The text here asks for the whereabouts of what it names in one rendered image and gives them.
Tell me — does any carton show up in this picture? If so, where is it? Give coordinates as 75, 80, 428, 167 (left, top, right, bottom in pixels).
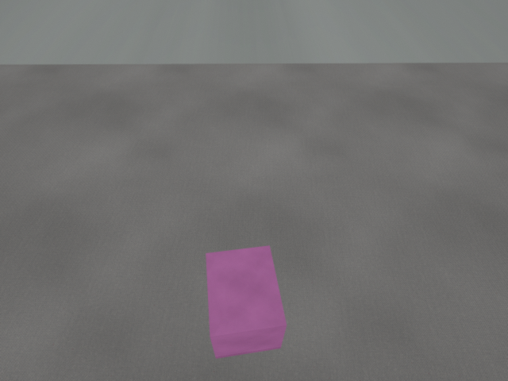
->
206, 245, 287, 359

